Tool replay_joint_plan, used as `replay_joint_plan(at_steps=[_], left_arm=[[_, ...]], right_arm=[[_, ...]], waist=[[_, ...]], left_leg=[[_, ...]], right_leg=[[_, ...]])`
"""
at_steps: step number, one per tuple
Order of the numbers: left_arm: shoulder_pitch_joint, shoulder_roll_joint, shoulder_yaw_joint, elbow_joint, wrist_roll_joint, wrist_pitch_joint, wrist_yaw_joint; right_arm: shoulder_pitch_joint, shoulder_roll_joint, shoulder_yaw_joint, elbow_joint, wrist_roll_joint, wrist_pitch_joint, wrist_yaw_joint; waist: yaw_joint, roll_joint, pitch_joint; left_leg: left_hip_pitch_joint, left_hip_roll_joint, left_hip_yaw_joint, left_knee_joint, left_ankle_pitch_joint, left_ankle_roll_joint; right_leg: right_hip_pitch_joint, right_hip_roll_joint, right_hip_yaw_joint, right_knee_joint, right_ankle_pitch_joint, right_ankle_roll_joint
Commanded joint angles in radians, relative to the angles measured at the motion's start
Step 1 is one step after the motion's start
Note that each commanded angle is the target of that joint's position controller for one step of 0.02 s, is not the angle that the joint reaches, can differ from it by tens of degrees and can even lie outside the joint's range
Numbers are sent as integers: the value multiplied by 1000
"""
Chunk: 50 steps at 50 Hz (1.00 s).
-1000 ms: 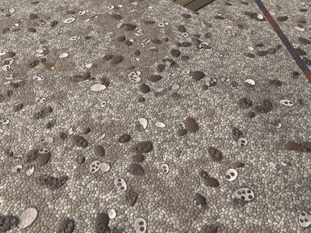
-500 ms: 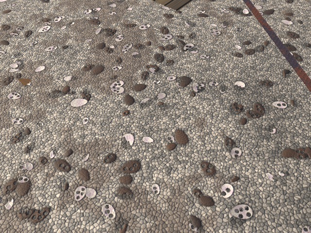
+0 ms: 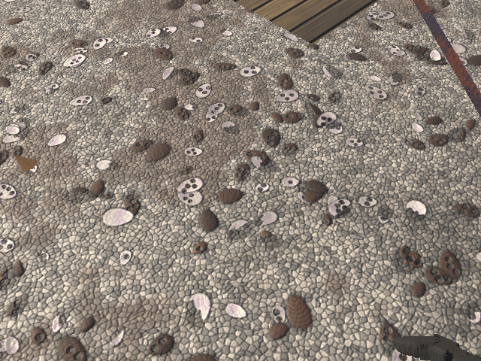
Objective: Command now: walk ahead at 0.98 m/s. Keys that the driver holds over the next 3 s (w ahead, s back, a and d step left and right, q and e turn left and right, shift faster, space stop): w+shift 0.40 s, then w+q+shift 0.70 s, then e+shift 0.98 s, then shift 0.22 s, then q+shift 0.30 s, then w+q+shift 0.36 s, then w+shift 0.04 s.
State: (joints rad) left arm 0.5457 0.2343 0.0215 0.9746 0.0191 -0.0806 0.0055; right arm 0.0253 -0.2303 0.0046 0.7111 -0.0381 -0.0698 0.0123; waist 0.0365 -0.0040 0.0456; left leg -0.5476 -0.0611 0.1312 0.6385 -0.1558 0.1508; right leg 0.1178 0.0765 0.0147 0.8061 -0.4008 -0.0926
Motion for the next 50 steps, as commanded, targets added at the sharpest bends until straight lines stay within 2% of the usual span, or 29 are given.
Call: replay_joint_plan(at_steps=[1, 3, 5, 7, 10, 13, 15, 18, 20, 21, 22, 23, 24, 25, 26, 29, 31, 33, 37, 39, 41, 43, 44, 45, 46, 47, 48, 49, 50], left_arm=[[-81, 109, 9, -156, -25, -40, -2], [-196, 107, 8, -178, -10, -34, -13], [-185, 60, -6, -183, 21, -1, -37], [-254, 36, -16, -214, 29, 19, -52], [-459, 58, -24, -293, 25, 14, -56], [-579, 31, -41, -321, 7, -1, -74], [-625, 47, -41, -327, 0, -3, -72], [-615, 95, -24, -324, 13, -5, -53], [-366, 162, 7, -256, 11, -3, -29], [-157, 199, 28, -188, 14, -1, -12], [13, 279, 57, -157, 34, 3, 10], [-39, 312, 71, -166, 52, -2, -3], [-116, 241, 74, -172, 35, 2, -18], [-190, 176, 58, -163, 32, -13, -20], [-219, 130, 51, -145, 36, -22, -23], [-202, 50, 27, -82, 11, -45, -20], [-197, 66, 30, -67, -9, -61, -26], [-198, 57, 27, -61, -3, -69, -30], [-141, 84, 19, -41, -7, -75, -13], [-112, 128, 22, -42, -11, -70, 11], [-121, 193, 36, -61, -7, -49, 41], [-213, 250, 57, -101, 6, -14, 56], [-283, 262, 66, -125, 18, 3, 50], [-352, 212, 66, -139, 15, 5, 25], [-255, 57, 19, -231, 33, -22, 11], [-246, 68, 4, -311, 2, -48, 5], [-305, 129, 6, -295, 12, -68, 3], [-352, 143, 11, -306, 16, -67, -2], [-363, 128, 4, -301, 40, -51, 0]], right_arm=[[401, -218, -100, 92, -2, 8, -6], [322, -109, -77, 117, -1, -12, 4], [321, -65, -58, 153, 5, -31, -2], [350, -79, -57, 181, 24, -52, 0], [388, -102, -58, 190, 35, -70, 14], [451, -121, -58, 206, 58, -88, 14], [493, -151, -60, 228, 56, -88, 7], [518, -202, -62, 248, 31, -68, -11], [493, -248, -72, 258, 0, -37, -34], [453, -250, -73, 251, -3, -24, -39], [453, -168, -57, 224, -9, -27, -35], [607, -10, -21, 191, 71, -42, -10], [483, -131, -40, 181, 65, -46, -24], [354, -147, -48, 155, 63, -45, -23], [336, -123, -43, 153, 58, -41, -15], [341, -53, -37, 146, 17, 18, 20], [264, -40, -35, 102, 16, 42, 33], [164, -32, -30, 62, 24, 46, 40], [9, -37, -17, 5, 29, 32, 54], [-18, -57, -18, -6, 22, 25, 64], [73, -101, -30, 22, 23, 28, 63], [390, -182, -69, 109, 23, 34, 48], [606, -224, -99, 175, 26, 37, 28], [567, -250, -132, 173, 64, 50, 6], [442, -326, -131, 150, 37, 54, 7], [426, -366, -148, 110, 10, 60, -3], [405, -259, -133, 108, 3, 55, -15], [371, -208, -118, 121, 8, 46, -18], [348, -203, -113, 122, 16, 31, -19]], waist=[[-150, 109, -267], [-78, -56, -54], [2, -22, 15], [19, 18, 79], [-14, 9, 144], [-54, -5, 130], [-72, 10, 126], [-52, 82, 33], [79, 143, -123], [179, 124, -206], [211, 34, -327], [52, -315, -505], [81, -104, -408], [66, -23, -213], [27, 40, -113], [-57, -22, -10], [-73, -43, 41], [-67, -40, 80], [-49, -19, 123], [-57, -41, 97], [-121, -93, 14], [-287, -126, -144], [-381, -93, -212], [-359, 108, -149], [-127, 232, -129], [-141, 220, -328], [-127, -9, -153], [-74, -96, -52], [-31, -124, 1]], left_leg=[[887, 394, -896, -365, -460, 190], [558, 343, -646, -433, -339, 151], [340, 267, -494, -490, -311, 102], [265, 234, -402, -558, -266, 90], [236, 165, -256, -627, -36, 79], [237, 143, -165, -671, 281, 30], [399, 171, -138, -674, 466, 12], [666, 212, -108, -500, 976, -13], [709, 250, -107, -154, 1175, -24], [600, 231, -105, 121, 1041, -27], [367, 164, -110, 492, 612, -11], [-45, -10, -181, 904, -286, -53], [-166, 54, -228, 905, -193, -15], [-183, 101, -222, 830, -91, -13], [-138, 139, -219, 761, -61, -11], [-60, 194, -222, 695, -40, -26], [-138, 216, -192, 659, 3, -41], [-150, 192, -129, 554, 119, -44], [-120, 123, 16, 244, 281, -12], [-32, 68, 77, 111, 317, 15], [95, -2, 107, 70, 262, 37], [422, -54, 71, 86, 140, 79], [642, -33, -25, 31, 51, 126], [732, 26, -166, -69, -14, 160], [814, 160, -507, 7, 333, 257], [976, 316, -920, -283, -161, 432], [814, 326, -973, -445, -349, 355], [639, 290, -881, -454, -319, 295], [501, 240, -791, -444, -190, 265]], right_leg=[[-859, -40, 110, 762, 59, -41], [-812, -119, 90, 637, 149, -43], [-731, -168, 96, 546, 138, -18], [-786, -211, 65, 461, 162, 11], [-844, -231, -18, 208, 361, 33], [-648, -181, -104, -79, 613, 14], [-640, -151, -124, -185, 662, -8], [-594, -55, -166, -254, 506, -39], [-351, 1, -133, -250, 324, -69], [-124, -34, -89, -290, 288, -88], [127, -246, 135, -220, 10, -104], [424, -537, 731, -395, -223, -233], [313, -480, 734, -522, -299, -193], [122, -445, 535, -547, -174, -154], [-41, -416, 410, -585, -20, -123], [-258, -315, 138, -652, 128, -22], [-284, -310, 13, -685, 260, 12], [-325, -235, -140, -715, 413, 61], [-244, -198, -294, -711, 816, 92], [-152, -231, -318, -658, 1120, 109], [-57, -269, -323, -491, 1431, 118], [-106, -309, -290, -95, 1562, 102], [-238, -302, -261, 250, 1378, 83], [-470, -84, -244, 681, 415, 81], [-816, -26, -119, 923, -102, 107], [-1000, -26, 66, 964, -106, 112], [-1051, -94, 91, 824, -28, 97], [-990, -137, 93, 694, 28, 103], [-923, -157, 88, 630, 21, 116]])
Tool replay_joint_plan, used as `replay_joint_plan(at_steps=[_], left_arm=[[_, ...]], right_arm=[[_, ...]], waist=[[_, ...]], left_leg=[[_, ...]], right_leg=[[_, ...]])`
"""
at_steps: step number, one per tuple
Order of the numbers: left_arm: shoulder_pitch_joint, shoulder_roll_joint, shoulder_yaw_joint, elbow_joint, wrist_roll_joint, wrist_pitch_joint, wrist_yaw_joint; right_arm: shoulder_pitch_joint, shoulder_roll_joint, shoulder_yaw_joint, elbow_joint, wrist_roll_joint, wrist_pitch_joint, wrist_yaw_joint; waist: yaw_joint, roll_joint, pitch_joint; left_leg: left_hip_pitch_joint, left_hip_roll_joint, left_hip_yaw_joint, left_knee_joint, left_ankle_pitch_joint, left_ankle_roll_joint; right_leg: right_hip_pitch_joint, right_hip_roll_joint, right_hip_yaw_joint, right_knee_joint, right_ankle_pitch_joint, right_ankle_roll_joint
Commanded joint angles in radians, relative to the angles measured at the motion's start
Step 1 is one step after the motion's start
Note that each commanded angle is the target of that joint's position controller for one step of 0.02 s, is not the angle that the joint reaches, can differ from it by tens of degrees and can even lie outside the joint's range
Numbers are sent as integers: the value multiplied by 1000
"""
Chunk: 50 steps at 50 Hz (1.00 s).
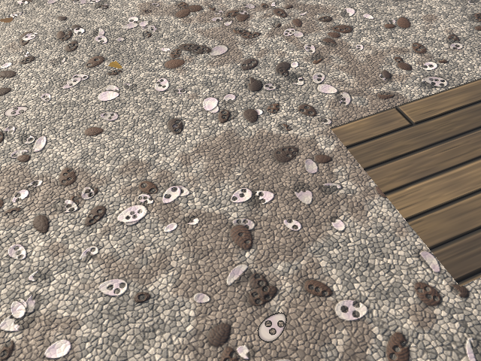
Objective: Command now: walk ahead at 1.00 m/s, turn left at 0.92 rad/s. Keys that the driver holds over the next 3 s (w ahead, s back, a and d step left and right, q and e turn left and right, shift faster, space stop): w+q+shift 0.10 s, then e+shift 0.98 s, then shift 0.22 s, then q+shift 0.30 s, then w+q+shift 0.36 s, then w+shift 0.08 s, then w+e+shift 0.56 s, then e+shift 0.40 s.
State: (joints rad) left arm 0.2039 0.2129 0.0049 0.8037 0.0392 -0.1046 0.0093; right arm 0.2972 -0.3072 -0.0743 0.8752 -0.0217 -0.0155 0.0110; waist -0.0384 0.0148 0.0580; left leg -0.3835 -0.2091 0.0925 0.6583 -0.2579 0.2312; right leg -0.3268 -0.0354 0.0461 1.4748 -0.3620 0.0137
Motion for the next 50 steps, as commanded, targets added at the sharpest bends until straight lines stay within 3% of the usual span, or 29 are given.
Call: replay_joint_plan(at_steps=[1, 3, 5, 7, 9, 11, 12, 13, 14, 15, 16, 17, 18, 19, 20, 22, 24, 27, 32, 35, 39, 41, 43, 44, 45, 46, 47, 48, 50], left_arm=[[-3, 145, 16, -126, 37, 1, -6], [-46, 126, 7, -152, 42, 37, -14], [-172, 112, -4, -210, 26, 42, -24], [-206, 73, -20, -218, 13, 29, -32], [-232, 45, -29, -210, 4, 16, -34], [-255, 69, -22, -211, 0, 9, -27], [-232, 97, -12, -203, 4, 5, -21], [-151, 136, 4, -175, 6, -2, -16], [9, 171, 20, -120, 0, -13, -14], [201, 187, 29, -49, -6, -24, -12], [327, 245, 43, -2, -5, -27, -12], [308, 299, 63, 4, -2, -16, -29], [234, 268, 81, -50, -33, 8, -38], [123, 230, 78, -82, -43, 22, -30], [88, 172, 63, -73, -47, 35, -25], [144, 164, 62, -34, -52, 48, -13], [146, 192, 72, -30, -39, 56, -20], [123, 233, 91, -54, -25, 74, -20], [141, 250, 114, -87, -39, 123, -4], [166, 252, 127, -90, -35, 143, 0], [157, 261, 139, -102, -22, 154, -4], [117, 262, 141, -116, -20, 155, -10], [57, 254, 137, -133, -30, 153, -14], [83, 216, 127, -133, -37, 148, -14], [136, 155, 112, -147, -49, 145, -9], [137, 231, 129, -146, -20, 142, -5], [96, 298, 143, -144, -1, 144, -10], [105, 285, 142, -134, 1, 152, -19], [140, 254, 132, -117, -9, 175, -40]], right_arm=[[55, -124, -30, -55, 9, -40, -23], [40, -119, -22, -64, 18, -68, -18], [58, -135, -28, -68, 17, -80, -14], [110, -118, -27, -40, 30, -81, -9], [218, -86, -17, 2, 49, -87, -1], [247, -91, -13, 23, 32, -90, -6], [240, -107, -15, 25, 19, -92, -14], [220, -128, -19, 24, 6, -92, -24], [166, -153, -25, 15, -4, -88, -33], [90, -163, -28, -1, -3, -84, -38], [86, -106, -17, -26, 0, -82, -44], [359, 10, 7, -14, 66, -70, -41], [317, -81, 11, -14, 24, -69, -45], [148, -95, 12, -57, 7, -66, -42], [47, -89, 20, -88, -15, -64, -36], [-17, -66, 28, -138, -39, -27, -26], [11, -38, 41, -151, -35, 8, -30], [-25, -37, 49, -182, -28, 27, -39], [-175, -62, 46, -230, -17, 54, -46], [-240, -59, 50, -244, -5, 41, -46], [-263, -57, 55, -252, 14, 9, -50], [-223, -64, 53, -245, 23, -2, -56], [-146, -81, 45, -229, 21, -13, -70], [-145, -122, 33, -228, 17, -18, -81], [-157, -210, 17, -258, 6, -10, -85], [-229, -225, 16, -279, -9, -1, -76], [-208, -152, 26, -268, -4, 6, -72], [-224, -102, 38, -271, 3, 9, -67], [-239, -91, 44, -288, -2, 16, -65]], waist=[[75, -163, 6], [89, -140, 37], [50, -96, 61], [9, -60, 52], [-69, -29, 4], [-95, 38, -7], [-80, 65, -27], [-35, 88, -67], [57, 103, -125], [168, 92, -176], [191, -18, -257], [38, -345, -468], [78, -149, -570], [78, -68, -426], [65, 16, -285], [36, 27, -169], [2, -6, -167], [-12, -47, -188], [44, -116, -156], [87, -150, -113], [110, -172, -94], [90, -183, -94], [36, -177, -85], [50, -88, -102], [77, 107, -153], [86, 140, -104], [83, 82, -92], [96, 59, -79], [102, 104, -78]], left_leg=[[220, 343, -665, -472, -39, 166], [36, 264, -553, -497, 33, 143], [-31, 208, -482, -514, 147, 119], [32, 160, -346, -441, 528, 39], [146, 169, -293, -420, 737, -35], [296, 197, -281, -394, 817, -75], [367, 214, -283, -348, 892, -95], [430, 236, -283, -269, 977, -119], [456, 243, -256, -116, 1025, -136], [435, 214, -197, 95, 950, -156], [280, 133, -126, 431, 475, -178], [-105, 19, -130, 881, -361, -268], [-188, 66, -190, 933, -253, -244], [-228, 123, -197, 898, -156, -243], [-236, 154, -178, 803, -137, -239], [-197, 183, -173, 677, -133, -250], [-140, 188, -169, 585, -155, -263], [-115, 184, -159, 478, -107, -277], [-185, 176, -203, 356, -13, -284], [-219, 161, -229, 239, -26, -277], [-135, 118, -237, 76, -81, -247], [-23, 101, -237, -40, -95, -231], [165, 113, -234, -267, -15, -221], [287, 219, -307, -386, 7, -200], [375, 486, -564, -465, -101, -114], [284, 599, -678, -481, 23, -34], [237, 574, -564, -435, 203, -7], [210, 500, -433, -398, 299, -29], [208, 412, -270, -365, 407, -58]], right_leg=[[-403, -74, 54, -111, -11, 30], [-306, -107, 15, -278, 11, 63], [-253, -103, -25, -483, 167, 75], [-186, -65, -85, -719, 413, 33], [-108, 0, -142, -861, 609, -18], [-112, 38, -157, -953, 621, -61], [-93, 63, -154, -985, 584, -81], [-40, 89, -143, -997, 538, -98], [68, 99, -121, -1012, 526, -111], [201, 66, -93, -1097, 637, -121], [397, -79, 33, -983, 1037, -144], [808, -400, 492, -851, 1560, -399], [796, -364, 580, -952, 1433, -433], [640, -296, 462, -1010, 1198, -405], [461, -226, 380, -1064, 1042, -356], [261, -153, 333, -1120, 1002, -312], [148, -120, 315, -1133, 987, -296], [42, -70, 310, -1131, 898, -263], [46, -15, 451, -1186, 283, -159], [128, -6, 528, -1200, 103, -152], [168, -3, 592, -1154, 188, -164], [135, 7, 624, -1138, 242, -148], [37, 57, 629, -1118, 135, -90], [-46, 124, 561, -1047, -107, -39], [-148, 238, 339, -801, -240, 17], [-257, 264, 160, -562, -246, 31], [-238, 169, 120, -438, -162, 40], [-220, 150, 103, -369, -106, 35], [-233, 137, 56, -225, -40, 41]])
Over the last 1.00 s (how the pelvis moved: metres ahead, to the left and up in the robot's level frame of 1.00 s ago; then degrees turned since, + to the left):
0.94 0.04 0.00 26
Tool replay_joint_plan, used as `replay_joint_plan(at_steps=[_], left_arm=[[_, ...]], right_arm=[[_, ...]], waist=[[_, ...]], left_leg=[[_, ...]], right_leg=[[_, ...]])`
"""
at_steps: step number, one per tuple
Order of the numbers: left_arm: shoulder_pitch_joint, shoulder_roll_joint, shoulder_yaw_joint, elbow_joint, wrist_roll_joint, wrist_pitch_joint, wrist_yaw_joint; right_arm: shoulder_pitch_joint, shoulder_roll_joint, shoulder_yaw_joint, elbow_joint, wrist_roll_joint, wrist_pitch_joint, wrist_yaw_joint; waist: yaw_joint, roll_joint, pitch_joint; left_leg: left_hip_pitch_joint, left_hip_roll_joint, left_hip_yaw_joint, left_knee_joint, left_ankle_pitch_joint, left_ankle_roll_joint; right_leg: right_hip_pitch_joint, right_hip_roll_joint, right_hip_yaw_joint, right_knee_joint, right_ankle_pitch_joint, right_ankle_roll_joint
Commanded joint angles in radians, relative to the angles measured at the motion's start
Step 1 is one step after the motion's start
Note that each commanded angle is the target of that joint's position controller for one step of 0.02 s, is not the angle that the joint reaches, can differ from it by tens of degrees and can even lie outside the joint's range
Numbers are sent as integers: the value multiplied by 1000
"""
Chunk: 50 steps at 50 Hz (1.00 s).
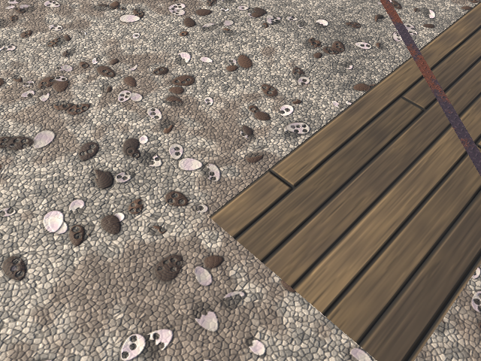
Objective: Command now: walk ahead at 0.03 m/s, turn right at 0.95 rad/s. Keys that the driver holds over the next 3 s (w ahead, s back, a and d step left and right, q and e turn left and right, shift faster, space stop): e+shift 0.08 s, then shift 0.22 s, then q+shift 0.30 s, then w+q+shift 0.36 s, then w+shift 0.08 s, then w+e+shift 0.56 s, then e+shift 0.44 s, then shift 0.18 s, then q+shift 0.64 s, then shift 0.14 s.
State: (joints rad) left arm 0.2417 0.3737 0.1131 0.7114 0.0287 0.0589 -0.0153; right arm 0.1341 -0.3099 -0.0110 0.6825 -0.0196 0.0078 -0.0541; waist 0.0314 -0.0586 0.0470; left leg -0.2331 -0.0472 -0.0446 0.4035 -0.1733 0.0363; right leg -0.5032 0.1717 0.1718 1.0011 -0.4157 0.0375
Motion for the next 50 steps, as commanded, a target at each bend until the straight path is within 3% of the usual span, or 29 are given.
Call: replay_joint_plan(at_steps=[1, 3, 6, 10, 16, 17, 18, 19, 20, 21, 23, 25, 30, 32, 34, 39, 43, 45, 46, 47, 48, 49, 50], left_arm=[[95, 93, 20, -29, -8, 18, -24], [37, 82, 9, -51, -18, 23, -32], [-31, 55, -8, -76, -19, 26, -39], [-54, 21, -25, -83, -23, 29, -35], [-55, -23, -56, -76, -30, 16, -11], [-12, -42, -65, -51, -21, 6, -2], [10, -30, -71, -30, -1, -6, 9], [34, 7, -80, -33, 15, -17, 19], [-47, 68, -65, -41, -5, -27, 38], [-96, 35, -67, -48, -3, -33, 40], [-127, 41, -65, -48, -8, -26, 49], [-128, 13, -71, -54, -15, -22, 61], [-105, -13, -68, -48, -2, -23, 73], [-40, 24, -50, -34, 6, -37, 60], [-30, 56, -35, -30, 9, -56, 48], [-37, 87, -11, -23, 16, -96, 31], [-63, 116, 0, -23, 10, -92, 17], [-95, 110, -2, -27, -1, -83, 11], [-118, 63, -19, -38, 10, -82, 9], [-196, -53, -58, -124, 12, -89, -1], [-299, -8, -57, -177, 44, -103, -8], [-293, 25, -54, -183, 43, -118, -18], [-204, 44, -55, -142, 39, -130, -24]], right_arm=[[-58, -87, -19, -99, -8, -5, 1], [3, -96, -27, -91, -11, -4, 5], [107, -121, -45, -60, -12, -8, 10], [124, -138, -61, -40, -10, -16, 25], [138, -146, -67, 0, -2, -3, 48], [133, -126, -58, 12, 10, 4, 50], [175, -72, -40, 27, 15, 2, 55], [241, 44, -6, 11, 2, -3, 68], [196, 11, -16, 8, 15, 17, 57], [170, -72, -40, 18, 25, 29, 57], [197, -127, -75, 46, 23, 37, 62], [237, -108, -82, 69, 8, 48, 67], [153, -57, -80, 21, 9, 68, 85], [101, -64, -80, -16, -1, 72, 108], [44, -78, -86, -52, -4, 73, 136], [-13, -58, -84, -86, 15, 60, 166], [-20, -60, -77, -94, 14, 50, 170], [136, -72, -82, -33, 4, 38, 152], [379, -137, -110, 61, 1, 26, 126], [443, -267, -131, 63, 7, 19, 104], [348, -261, -117, -10, 7, 7, 90], [301, -240, -108, -13, 5, 4, 75], [280, -215, -101, -16, -1, -5, 65]], waist=[[22, 186, -70], [-11, 192, -63], [-59, 215, -71], [-55, 228, -99], [-46, 267, -110], [-14, 235, -102], [-20, 159, -131], [-47, -97, -187], [-29, -191, -91], [-29, -116, -51], [-50, -104, -17], [-56, -91, -35], [-21, -79, -7], [21, -107, -39], [29, -104, -18], [-2, -46, 14], [-26, -43, 17], [-114, 45, -17], [-225, 229, -86], [-235, 505, -38], [-230, 323, -6], [-191, 243, 16], [-139, 193, -2]], left_leg=[[70, 244, -91, -97, 381, 141], [126, 245, -48, -88, 395, 142], [209, 276, -51, -69, 451, 159], [204, 313, -34, -43, 478, 179], [108, 297, -10, 38, 485, 162], [52, 273, 3, 71, 451, 125], [-62, 244, 8, 90, 295, 60], [-224, 170, 63, 217, -243, -8], [-144, 97, 57, 267, -404, -26], [-145, 80, 21, 382, -383, -26], [-216, 45, 27, 567, -324, -29], [-239, 42, 43, 690, -299, -51], [-319, 79, 72, 648, -242, -89], [-345, 103, 87, 577, -230, -71], [-384, 114, 89, 530, -227, -48], [-320, 131, 109, 399, -230, 22], [-148, 103, 200, 276, -232, 76], [106, 32, 249, 175, -187, 107], [337, 22, 143, 117, -307, 149], [461, 265, -417, -78, -624, 258], [424, 354, -713, -238, -653, 302], [409, 372, -617, -224, -554, 290], [363, 343, -511, -204, -454, 265]], right_leg=[[-69, -84, -92, 280, 26, 25], [-109, -115, -121, 240, 46, 38], [-121, -133, -132, 132, 22, 48], [-21, -130, -141, -27, -27, 22], [253, -107, -202, -443, 5, -42], [368, -111, -202, -666, 167, -58], [549, -200, -107, -786, 314, -74], [720, -499, 173, -778, 537, -107], [416, -552, 106, -702, 706, -228], [403, -499, 37, -697, 719, -244], [392, -433, -74, -683, 746, -218], [404, -426, -139, -672, 777, -220], [440, -459, -182, -702, 534, -241], [490, -501, -115, -806, 40, -239], [507, -541, -62, -878, -207, -224], [467, -556, -169, -908, -223, -168], [372, -537, -302, -850, -195, -131], [232, -466, -422, -622, -118, -100], [88, -377, -505, -215, 85, -72], [-349, -221, -453, 161, -203, -13], [-550, -178, -194, 282, -150, 4], [-574, -243, -152, 287, -37, -4], [-495, -277, -157, 230, 68, -11]])
Over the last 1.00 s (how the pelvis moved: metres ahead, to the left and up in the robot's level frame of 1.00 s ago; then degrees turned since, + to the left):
0.46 -0.02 0.04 -27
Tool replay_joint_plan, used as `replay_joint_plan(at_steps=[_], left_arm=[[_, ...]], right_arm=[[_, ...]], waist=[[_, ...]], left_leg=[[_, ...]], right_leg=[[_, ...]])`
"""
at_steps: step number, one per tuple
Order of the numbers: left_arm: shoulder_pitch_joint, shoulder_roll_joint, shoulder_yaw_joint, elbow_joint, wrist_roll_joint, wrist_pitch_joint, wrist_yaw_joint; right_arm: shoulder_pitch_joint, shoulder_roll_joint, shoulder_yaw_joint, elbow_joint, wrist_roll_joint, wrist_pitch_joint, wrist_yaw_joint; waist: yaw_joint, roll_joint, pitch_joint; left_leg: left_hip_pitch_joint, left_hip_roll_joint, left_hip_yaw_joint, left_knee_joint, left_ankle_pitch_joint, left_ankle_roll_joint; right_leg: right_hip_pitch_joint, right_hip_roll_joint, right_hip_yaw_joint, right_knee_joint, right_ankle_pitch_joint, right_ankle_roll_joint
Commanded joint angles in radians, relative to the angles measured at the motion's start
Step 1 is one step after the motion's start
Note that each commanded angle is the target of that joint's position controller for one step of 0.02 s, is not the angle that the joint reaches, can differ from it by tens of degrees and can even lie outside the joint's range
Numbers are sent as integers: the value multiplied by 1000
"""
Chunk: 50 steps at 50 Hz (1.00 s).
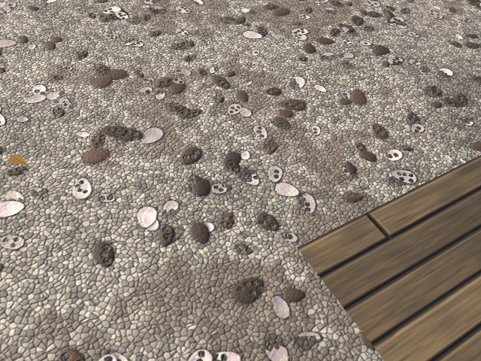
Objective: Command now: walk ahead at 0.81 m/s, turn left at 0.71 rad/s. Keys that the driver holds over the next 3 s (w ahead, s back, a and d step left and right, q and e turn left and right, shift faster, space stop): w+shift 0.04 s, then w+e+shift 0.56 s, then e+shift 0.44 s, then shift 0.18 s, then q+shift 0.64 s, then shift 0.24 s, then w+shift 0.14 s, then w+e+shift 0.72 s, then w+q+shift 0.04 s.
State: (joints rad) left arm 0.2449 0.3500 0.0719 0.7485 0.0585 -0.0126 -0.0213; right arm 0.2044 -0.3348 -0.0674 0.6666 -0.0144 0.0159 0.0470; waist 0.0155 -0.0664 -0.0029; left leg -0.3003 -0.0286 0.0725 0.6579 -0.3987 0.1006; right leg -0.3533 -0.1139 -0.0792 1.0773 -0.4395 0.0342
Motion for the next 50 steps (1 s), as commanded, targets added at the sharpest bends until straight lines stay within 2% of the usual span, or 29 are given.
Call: replay_joint_plan(at_steps=[1, 3, 6, 9, 12, 16, 18, 19, 20, 21, 22, 23, 24, 26, 27, 30, 31, 33, 35, 37, 38, 39, 40, 41, 42, 43, 45, 47, 50], left_arm=[[-138, 86, -10, -138, 14, -60, -24], [-79, 87, -13, -91, 12, -38, -36], [-146, 53, -24, -91, -24, -11, -43], [-235, 13, -40, -109, -47, -16, -48], [-292, -20, -59, -122, -53, -24, -57], [-129, 33, -53, -60, -48, -14, -40], [217, 117, -16, 48, -50, -9, -27], [449, 153, 12, 112, -53, -12, -16], [466, 161, 17, 155, -58, -6, -1], [286, 209, 30, 111, -38, -3, 4], [229, 172, 35, 73, -46, -5, 7], [211, 107, 25, 79, -48, -9, 12], [173, 69, 16, 82, -41, -16, 13], [142, 60, 4, 88, -41, -44, 22], [134, 68, 3, 84, -47, -59, 18], [135, 95, 18, 67, -54, -82, 14], [151, 96, 22, 74, -61, -81, 13], [221, 115, 35, 97, -76, -68, 8], [271, 122, 43, 111, -73, -50, 14], [233, 148, 53, 94, -67, -49, 27], [158, 157, 58, 68, -72, -53, 27], [140, 66, 39, 31, -86, -58, 30], [259, -31, 17, -9, -116, -52, 53], [274, 61, 24, -33, -107, -36, 63], [184, 95, 33, -26, -70, -22, 55], [114, 91, 37, -36, -53, -7, 38], [68, 49, 33, -53, -28, 34, 2], [60, 1, 22, -88, -27, 66, -11], [1, -3, 16, -151, -22, 84, -21]], right_arm=[[183, -164, -34, -3, -6, -25, -40], [142, -123, -12, -2, -2, -58, -40], [211, -117, -9, 45, 7, -93, -23], [276, -91, 3, 88, 3, -113, -21], [285, -61, 23, 126, -6, -130, -34], [244, -124, 14, 150, -24, -131, -80], [160, -174, -7, 135, -49, -98, -102], [58, -207, -21, 113, -42, -86, -104], [-24, -51, 20, 85, -49, -108, -79], [70, 51, 49, -5, -8, -128, -57], [48, -13, 64, -32, -22, -156, -50], [6, -64, 60, -28, -29, -169, -40], [-6, -63, 63, -27, -41, -168, -39], [-10, -37, 77, -42, -73, -117, -35], [-25, -25, 84, -56, -76, -95, -34], [-212, -3, 104, -138, -48, -89, -18], [-261, 22, 112, -154, -35, -93, -15], [-281, 42, 115, -159, -23, -99, -20], [-274, 18, 106, -159, -24, -106, -35], [-155, -50, 77, -133, -25, -120, -61], [4, -95, 58, -87, -23, -131, -72], [180, -154, 37, -40, -40, -140, -78], [261, -178, 29, -51, -66, -132, -66], [217, -177, 6, -47, -38, -117, -59], [109, -79, 22, -79, -24, -109, -68], [59, 4, 46, -66, -24, -100, -72], [57, 10, 48, -34, -23, -89, -81], [37, -23, 32, -13, -10, -91, -74], [-15, -50, 16, -10, -9, -97, -70]], waist=[[-79, 149, 36], [-38, 148, 46], [-52, 105, 115], [-75, 97, 144], [-72, 104, 168], [39, 199, 5], [210, 215, -135], [350, 176, -161], [287, -29, -88], [85, -244, -155], [98, -68, -157], [66, 105, -59], [7, 199, 31], [-68, 203, 117], [-81, 181, 144], [-27, 113, 178], [3, 93, 181], [61, 60, 109], [90, 22, 38], [20, -20, -57], [-81, -10, -127], [-132, 58, -248], [-70, 274, -445], [-77, 326, -599], [-73, 223, -503], [-66, 194, -340], [-43, 197, -161], [4, 210, -101], [42, 216, -72]], left_leg=[[387, 272, -548, -463, -181, 172], [309, 204, -435, -522, -73, 133], [311, 163, -283, -568, 233, 80], [333, 138, -133, -582, 538, 20], [318, 151, -13, -641, 794, -29], [465, 203, 71, -425, 1638, -106], [452, 220, 76, 33, 1784, -121], [291, 168, 92, 479, 1614, -116], [-106, -2, 42, 880, 410, -83], [-530, -119, -130, 1158, -79, -141], [-599, -51, -245, 1072, 10, -107], [-558, 9, -256, 960, 84, -91], [-489, 45, -226, 848, 108, -83], [-397, 96, -202, 719, 76, -118], [-362, 120, -171, 627, 69, -132], [-211, 137, -88, 264, 286, -169], [-159, 116, -64, 142, 383, -169], [-82, 39, -25, 4, 523, -151], [-47, -24, -34, -107, 513, -133], [124, -48, -89, -218, 518, -123], [289, 11, -132, -277, 631, -108], [540, 212, -237, -186, 856, -75], [805, 614, -518, 13, 1463, 9], [814, 638, -634, -40, 1342, 122], [659, 522, -509, -112, 1063, 98], [526, 431, -378, -156, 907, 60], [304, 376, -252, -235, 850, 54], [167, 387, -186, -301, 800, 62], [80, 405, -80, -349, 735, 58]], right_leg=[[-564, -7, 91, 100, 149, -8], [-468, -10, 67, 55, 255, -5], [-506, -1, 19, -18, 359, -33], [-508, 48, -3, -118, 417, -67], [-402, 114, -38, -289, 488, -117], [-103, 240, -134, -366, 445, -183], [176, 286, -109, -372, 327, -220], [376, 232, -6, -494, 297, -291], [535, 124, 176, -433, 205, -321], [723, -76, 782, -594, 159, -533], [674, -131, 967, -809, -52, -545], [513, -121, 902, -871, -146, -500], [330, -81, 809, -901, -72, -448], [81, 11, 645, -922, 34, -404], [-20, 46, 586, -941, 60, -395], [-190, 129, 460, -992, 241, -356], [-182, 154, 424, -959, 423, -320], [-57, 167, 393, -844, 779, -253], [106, 182, 403, -707, 942, -191], [170, 198, 451, -473, 988, -125], [129, 228, 439, -260, 877, -95], [-17, 259, 363, 3, 392, -74], [-225, 313, 239, 338, -300, -58], [-305, 240, 203, 485, -178, -49], [-320, 175, 184, 409, -46, -46], [-354, 153, 156, 340, -3, -32], [-330, 107, 143, 290, 3, -12], [-291, 92, 123, 225, 30, -9], [-251, 52, 112, 63, 165, -29]])
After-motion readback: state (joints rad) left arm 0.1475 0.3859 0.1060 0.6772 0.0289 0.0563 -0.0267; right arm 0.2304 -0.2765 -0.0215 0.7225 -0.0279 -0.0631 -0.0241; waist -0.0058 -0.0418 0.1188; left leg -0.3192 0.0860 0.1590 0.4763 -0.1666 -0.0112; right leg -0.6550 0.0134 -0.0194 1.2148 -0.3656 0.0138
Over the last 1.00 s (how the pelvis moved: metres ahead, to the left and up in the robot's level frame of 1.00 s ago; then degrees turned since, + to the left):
0.05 0.08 -0.02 16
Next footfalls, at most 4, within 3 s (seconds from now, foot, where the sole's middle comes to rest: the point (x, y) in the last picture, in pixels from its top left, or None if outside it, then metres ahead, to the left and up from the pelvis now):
0.38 right None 0.47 0.01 -0.76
0.78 left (201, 227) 0.92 0.11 -0.76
1.20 right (281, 251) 0.85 -0.15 -0.76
1.56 left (219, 229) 0.91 0.05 -0.76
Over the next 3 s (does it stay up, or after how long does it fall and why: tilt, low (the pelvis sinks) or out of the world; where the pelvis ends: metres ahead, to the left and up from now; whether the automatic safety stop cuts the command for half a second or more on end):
stays up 1.16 -0.23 -0.03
